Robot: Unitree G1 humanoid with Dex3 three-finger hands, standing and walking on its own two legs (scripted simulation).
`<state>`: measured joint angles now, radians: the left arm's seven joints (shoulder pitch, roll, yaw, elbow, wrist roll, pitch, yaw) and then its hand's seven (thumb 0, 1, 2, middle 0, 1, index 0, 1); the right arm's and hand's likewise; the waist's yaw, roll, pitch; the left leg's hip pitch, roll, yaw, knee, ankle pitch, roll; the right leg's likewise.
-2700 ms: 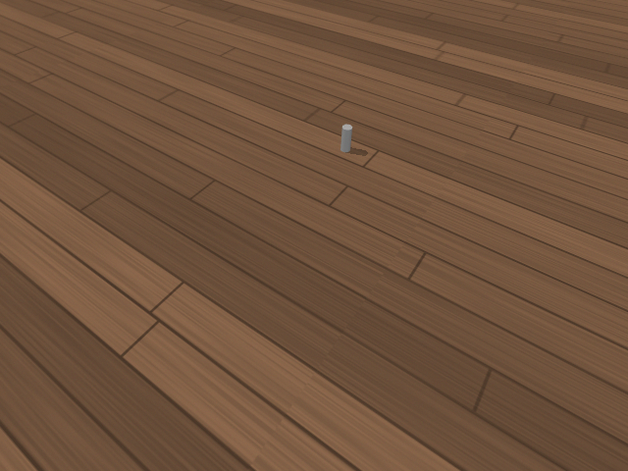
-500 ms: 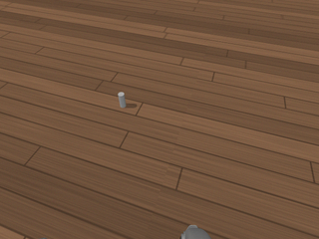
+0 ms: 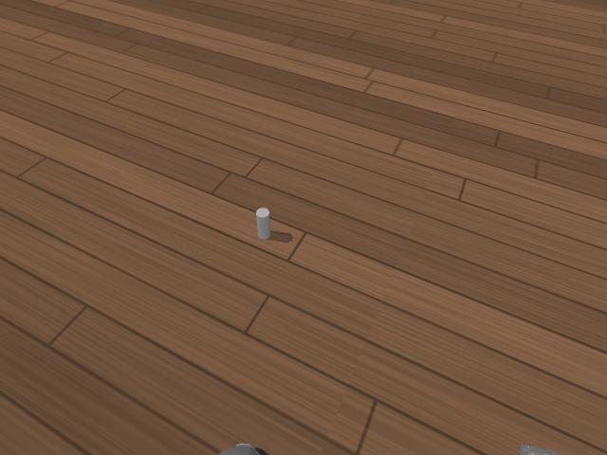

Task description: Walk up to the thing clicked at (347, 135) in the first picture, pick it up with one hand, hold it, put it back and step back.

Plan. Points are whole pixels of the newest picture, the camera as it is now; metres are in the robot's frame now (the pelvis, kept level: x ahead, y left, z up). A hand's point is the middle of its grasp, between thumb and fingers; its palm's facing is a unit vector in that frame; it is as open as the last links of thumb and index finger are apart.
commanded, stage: walk up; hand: left
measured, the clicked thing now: (263, 224) +1.05 +0.20 -0.69
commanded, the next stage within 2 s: none
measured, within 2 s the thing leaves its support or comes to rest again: neither
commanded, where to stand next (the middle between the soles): +0.71 +0.01 m, yaw -1 degrees
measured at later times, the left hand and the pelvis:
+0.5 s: hand (160, 332) +0.32 +0.26 -0.12, palm faces -0.07 -0.90 -0.42, open 7.4 cm; pelvis +0.21 -0.02 -0.01, yaw -1 degrees
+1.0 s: hand (157, 282) +0.43 +0.30 -0.15, palm faces -0.06 -0.93 -0.36, open 7.4 cm; pelvis +0.40 +0.03 +0.00, yaw +0 degrees
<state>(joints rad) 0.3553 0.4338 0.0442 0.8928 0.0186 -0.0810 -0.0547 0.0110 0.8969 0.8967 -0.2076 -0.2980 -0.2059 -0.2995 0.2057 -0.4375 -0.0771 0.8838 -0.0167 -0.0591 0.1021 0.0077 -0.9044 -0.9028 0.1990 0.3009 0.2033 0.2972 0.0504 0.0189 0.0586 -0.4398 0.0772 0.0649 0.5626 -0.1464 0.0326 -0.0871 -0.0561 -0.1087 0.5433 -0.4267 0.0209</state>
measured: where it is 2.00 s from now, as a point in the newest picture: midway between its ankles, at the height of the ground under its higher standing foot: (304, 315)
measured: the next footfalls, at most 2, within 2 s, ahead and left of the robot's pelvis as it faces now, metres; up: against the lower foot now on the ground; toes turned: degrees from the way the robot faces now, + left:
right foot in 0.46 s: +0.35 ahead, -0.14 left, +0.00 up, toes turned -6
left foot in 0.88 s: +0.48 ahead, +0.14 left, +0.00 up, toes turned +6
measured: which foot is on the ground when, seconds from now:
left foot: down 0.00-0.48, up 0.50-0.86, down 0.88-1.00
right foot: down 0.00-0.02, up 0.04-0.44, down 0.46-0.90, up 0.92-1.00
